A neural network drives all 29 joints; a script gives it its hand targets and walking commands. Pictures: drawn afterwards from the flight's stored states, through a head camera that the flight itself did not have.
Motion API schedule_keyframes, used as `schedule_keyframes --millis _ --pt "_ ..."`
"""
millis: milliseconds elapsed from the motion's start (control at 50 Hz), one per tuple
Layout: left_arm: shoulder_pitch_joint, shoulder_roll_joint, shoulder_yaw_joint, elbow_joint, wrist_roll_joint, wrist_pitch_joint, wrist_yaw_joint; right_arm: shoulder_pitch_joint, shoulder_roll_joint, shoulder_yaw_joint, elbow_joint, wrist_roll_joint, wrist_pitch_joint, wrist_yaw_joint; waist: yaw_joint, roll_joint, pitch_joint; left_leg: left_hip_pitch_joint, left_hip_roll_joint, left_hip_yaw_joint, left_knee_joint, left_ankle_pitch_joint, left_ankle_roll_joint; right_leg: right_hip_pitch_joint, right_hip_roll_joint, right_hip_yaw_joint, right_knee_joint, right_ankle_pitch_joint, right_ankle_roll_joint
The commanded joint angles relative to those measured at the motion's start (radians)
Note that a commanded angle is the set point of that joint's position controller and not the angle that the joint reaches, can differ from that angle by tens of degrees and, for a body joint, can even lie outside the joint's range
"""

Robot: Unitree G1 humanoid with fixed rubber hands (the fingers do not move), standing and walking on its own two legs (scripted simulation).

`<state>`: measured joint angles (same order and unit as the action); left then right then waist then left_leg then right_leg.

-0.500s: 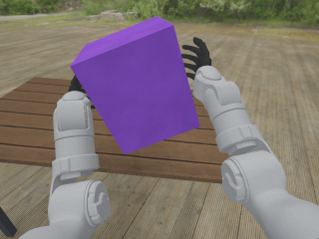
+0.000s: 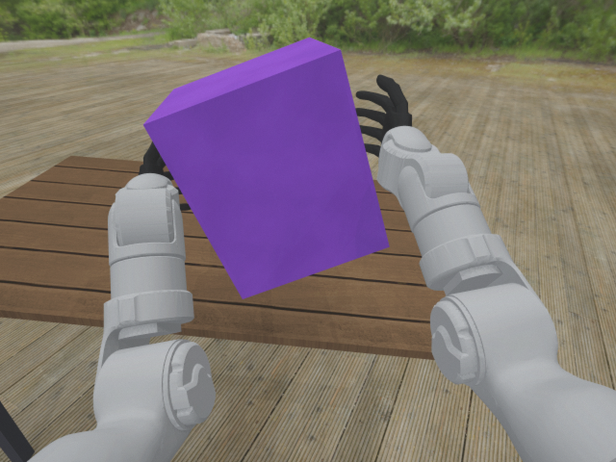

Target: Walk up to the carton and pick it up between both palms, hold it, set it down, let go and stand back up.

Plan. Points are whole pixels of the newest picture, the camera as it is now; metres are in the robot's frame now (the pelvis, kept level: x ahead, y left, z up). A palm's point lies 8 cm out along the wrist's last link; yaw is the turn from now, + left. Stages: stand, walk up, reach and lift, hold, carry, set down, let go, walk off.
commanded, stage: hold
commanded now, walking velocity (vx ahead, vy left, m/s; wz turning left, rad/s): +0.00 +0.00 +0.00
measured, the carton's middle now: (276, 164) +0.43 +0.00 +0.26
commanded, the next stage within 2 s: none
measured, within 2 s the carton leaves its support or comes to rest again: neither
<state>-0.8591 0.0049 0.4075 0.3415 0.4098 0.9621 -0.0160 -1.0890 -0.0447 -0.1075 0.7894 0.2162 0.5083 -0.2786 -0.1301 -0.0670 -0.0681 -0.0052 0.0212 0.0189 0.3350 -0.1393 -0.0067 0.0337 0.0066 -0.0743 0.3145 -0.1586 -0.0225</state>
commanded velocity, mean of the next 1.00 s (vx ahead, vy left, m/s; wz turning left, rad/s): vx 0.00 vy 0.00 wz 0.00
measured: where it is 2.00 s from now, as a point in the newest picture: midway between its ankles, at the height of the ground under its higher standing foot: outside the picture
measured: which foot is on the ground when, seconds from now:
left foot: down 0.00-1.00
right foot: down 0.00-1.00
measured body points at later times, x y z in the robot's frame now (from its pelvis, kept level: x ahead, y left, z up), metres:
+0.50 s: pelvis +0.00 +0.00 +0.00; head -0.09 +0.03 +0.44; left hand +0.38 +0.15 +0.25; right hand +0.38 -0.14 +0.32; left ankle +0.04 +0.12 -0.75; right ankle +0.03 -0.10 -0.75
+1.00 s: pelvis +0.00 +0.00 +0.00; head -0.10 +0.03 +0.44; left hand +0.38 +0.15 +0.26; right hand +0.37 -0.13 +0.33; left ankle +0.04 +0.12 -0.75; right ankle +0.03 -0.10 -0.75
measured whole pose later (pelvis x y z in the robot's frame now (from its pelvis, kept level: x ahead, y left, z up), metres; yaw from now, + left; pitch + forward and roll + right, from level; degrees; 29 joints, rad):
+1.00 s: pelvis +0.00 +0.00 +0.00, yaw +0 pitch -10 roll +0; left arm -0.88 0.02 0.38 0.34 0.41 0.97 -0.02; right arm -1.09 -0.05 -0.09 0.78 0.24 0.55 -0.33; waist -0.13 -0.07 -0.09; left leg -0.03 0.02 0.00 0.35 -0.14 -0.01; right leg 0.02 0.02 -0.07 0.31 -0.16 -0.03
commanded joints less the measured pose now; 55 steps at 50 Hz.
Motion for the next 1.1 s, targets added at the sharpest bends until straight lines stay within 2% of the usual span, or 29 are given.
schedule_keyframes --millis 0,20,40,60,100,140,200,260,300,340,400,420,440,480,520,560,580,600,620,700,740,760,860,920,960,1000,1020,1080 --pt "-1.048 -0.456 -0.382 -0.204 -0.245 -0.17 -0.2 -0.709 0.601 0.217 -0.173 0.134 0.004 0.205 -0.009 0.112 -0.331 -0.016 -0.056 0.022 -0.082 0.025 0.01 0.066 0.037 0.02 -0.047 0.093 0.066" --pt "-1.05 -0.464 -0.387 -0.226 -0.251 -0.172 -0.198 -0.711 0.601 0.217 -0.181 0.147 0.004 0.205 -0.021 0.113 -0.364 0.009 -0.054 0.015 -0.072 0.059 0.007 0.086 0.045 0.02 -0.038 0.126 0.068" --pt "-1.044 -0.445 -0.375 -0.215 -0.248 -0.171 -0.198 -0.707 0.59 0.221 -0.178 0.143 0.009 0.201 -0.01 0.112 -0.353 0.013 -0.055 0.011 -0.07 0.069 0.005 0.096 0.045 0.015 -0.043 0.143 0.069" --pt "-1.048 -0.439 -0.372 -0.204 -0.239 -0.17 -0.2 -0.69 0.592 0.219 -0.139 0.138 0.014 0.199 -0.023 0.116 -0.309 0.016 -0.055 0.018 -0.067 0.057 0.0 0.079 0.041 0.018 -0.044 0.132 0.074" --pt "-1.025 -0.426 -0.341 -0.175 -0.223 -0.168 -0.206 -0.685 0.582 0.197 -0.12 0.135 0.016 0.198 -0.01 0.107 -0.294 -0.001 -0.056 0.016 -0.085 0.023 0.01 0.083 0.044 0.019 -0.052 0.093 0.075" --pt "-1.032 -0.428 -0.343 -0.168 -0.228 -0.168 -0.215 -0.689 0.582 0.189 -0.126 0.128 0.012 0.197 -0.017 0.096 -0.296 -0.003 -0.055 0.022 -0.085 0.02 0.007 0.076 0.037 0.016 -0.057 0.092 0.072" --pt "-1.059 -0.447 -0.366 -0.183 -0.239 -0.176 -0.211 -0.722 0.6 0.209 -0.163 0.139 0.003 0.199 -0.022 0.121 -0.338 0.011 -0.053 0.018 -0.072 0.055 -0.001 0.066 0.043 0.008 -0.043 0.123 0.072" --pt "-1.058 -0.457 -0.38 -0.201 -0.259 -0.181 -0.205 -0.737 0.595 0.234 -0.207 0.155 0.003 0.192 -0.012 0.114 -0.377 0.026 -0.051 0.004 -0.054 0.103 0.003 0.088 0.048 0.012 -0.031 0.164 0.07" --pt "-1.058 -0.431 -0.362 -0.207 -0.248 -0.182 -0.199 -0.715 0.593 0.23 -0.167 0.16 0.01 0.19 -0.011 0.107 -0.347 0.028 -0.054 0.008 -0.059 0.09 0.005 0.072 0.046 0.013 -0.039 0.149 0.071" --pt "-1.048 -0.442 -0.362 -0.205 -0.251 -0.179 -0.196 -0.711 0.589 0.232 -0.168 0.168 0.007 0.192 -0.005 0.126 -0.334 0.013 -0.054 0.011 -0.064 0.064 0.002 0.066 0.044 0.015 -0.037 0.124 0.072" --pt "-1.057 -0.455 -0.383 -0.219 -0.254 -0.171 -0.196 -0.697 0.577 0.22 -0.166 0.159 0.016 0.191 -0.022 0.134 -0.363 0.047 -0.048 0.003 -0.053 0.103 -0.007 0.072 0.052 0.012 -0.035 0.142 0.069" --pt "-1.054 -0.445 -0.382 -0.22 -0.257 -0.17 -0.196 -0.693 0.579 0.231 -0.173 0.165 0.019 0.189 -0.011 0.134 -0.358 0.038 -0.049 0.009 -0.051 0.116 -0.007 0.077 0.054 0.014 -0.042 0.152 0.072" --pt "-1.054 -0.453 -0.383 -0.212 -0.257 -0.168 -0.197 -0.698 0.587 0.23 -0.171 0.17 0.021 0.189 -0.022 0.132 -0.362 0.036 -0.048 0.006 -0.05 0.103 -0.012 0.08 0.054 0.015 -0.036 0.147 0.072" --pt "-1.051 -0.441 -0.376 -0.23 -0.256 -0.171 -0.196 -0.708 0.589 0.245 -0.194 0.179 0.022 0.187 -0.005 0.123 -0.377 0.023 -0.057 0.006 -0.05 0.106 -0.004 0.085 0.05 0.018 -0.031 0.17 0.079" --pt "-1.057 -0.448 -0.402 -0.264 -0.274 -0.178 -0.19 -0.718 0.603 0.271 -0.235 0.198 0.02 0.184 -0.005 0.126 -0.422 0.028 -0.053 0.0 -0.042 0.149 -0.006 0.098 0.049 0.022 -0.019 0.223 0.08" --pt "-1.057 -0.44 -0.394 -0.257 -0.265 -0.169 -0.189 -0.724 0.59 0.276 -0.233 0.195 0.029 0.18 -0.005 0.112 -0.404 0.033 -0.058 0.011 -0.032 0.159 -0.007 0.09 0.046 0.018 -0.023 0.236 0.085" --pt "-1.048 -0.438 -0.391 -0.249 -0.261 -0.165 -0.189 -0.711 0.593 0.272 -0.238 0.198 0.03 0.176 -0.004 0.125 -0.4 0.037 -0.065 0.012 -0.03 0.161 -0.005 0.091 0.049 0.023 -0.023 0.235 0.089" --pt "-1.041 -0.427 -0.389 -0.259 -0.267 -0.167 -0.191 -0.696 0.589 0.27 -0.224 0.203 0.034 0.173 -0.002 0.128 -0.403 0.036 -0.064 0.009 -0.03 0.155 -0.004 0.091 0.045 0.029 -0.025 0.224 0.091" --pt "-1.046 -0.435 -0.397 -0.264 -0.267 -0.165 -0.193 -0.695 0.589 0.265 -0.228 0.201 0.038 0.172 -0.016 0.122 -0.39 0.031 -0.062 0.005 -0.033 0.14 -0.001 0.083 0.042 0.031 -0.028 0.21 0.09" --pt "-1.045 -0.43 -0.38 -0.239 -0.253 -0.157 -0.203 -0.689 0.591 0.25 -0.207 0.183 0.047 0.164 -0.017 0.103 -0.35 0.006 -0.066 0.015 -0.047 0.071 -0.002 0.071 0.035 0.032 -0.034 0.158 0.088" --pt "-1.04 -0.434 -0.377 -0.222 -0.254 -0.155 -0.209 -0.708 0.59 0.256 -0.23 0.183 0.049 0.163 -0.009 0.106 -0.337 -0.009 -0.056 0.01 -0.062 0.08 0.004 0.079 0.041 0.027 -0.042 0.168 0.087" --pt "-1.048 -0.428 -0.38 -0.223 -0.257 -0.155 -0.213 -0.706 0.597 0.254 -0.213 0.185 0.052 0.164 -0.017 0.105 -0.351 0.002 -0.059 0.014 -0.051 0.09 -0.002 0.081 0.041 0.025 -0.03 0.184 0.089" --pt "-1.074 -0.455 -0.398 -0.252 -0.271 -0.166 -0.21 -0.704 0.588 0.244 -0.209 0.192 0.048 0.165 -0.028 0.153 -0.386 0.015 -0.049 0.002 -0.053 0.083 -0.019 0.079 0.052 0.02 -0.03 0.126 0.073" --pt "-1.072 -0.455 -0.405 -0.231 -0.265 -0.162 -0.203 -0.713 0.576 0.235 -0.202 0.182 0.055 0.171 -0.024 0.144 -0.371 0.009 -0.038 -0.005 -0.065 0.077 -0.019 0.068 0.061 0.015 -0.033 0.119 0.071" --pt "-1.065 -0.452 -0.392 -0.221 -0.255 -0.167 -0.203 -0.708 0.572 0.222 -0.182 0.179 0.052 0.176 -0.023 0.159 -0.353 -0.008 -0.041 -0.009 -0.067 0.063 -0.017 0.086 0.059 0.02 -0.026 0.133 0.068" --pt "-1.053 -0.45 -0.369 -0.191 -0.237 -0.164 -0.205 -0.71 0.558 0.211 -0.174 0.165 0.048 0.18 -0.017 0.162 -0.326 -0.028 -0.037 -0.01 -0.089 0.004 -0.011 0.102 0.058 0.017 -0.027 0.107 0.07" --pt "-1.041 -0.453 -0.365 -0.167 -0.236 -0.164 -0.206 -0.719 0.563 0.206 -0.173 0.16 0.043 0.183 -0.016 0.145 -0.317 -0.043 -0.035 -0.007 -0.091 -0.032 -0.01 0.096 0.056 0.016 -0.026 0.083 0.073" --pt "-1.049 -0.458 -0.35 -0.137 -0.233 -0.167 -0.21 -0.737 0.587 0.199 -0.17 0.143 0.035 0.184 -0.007 0.12 -0.295 -0.051 -0.048 0.004 -0.091 -0.011 -0.001 0.088 0.049 0.019 -0.045 0.075 0.077"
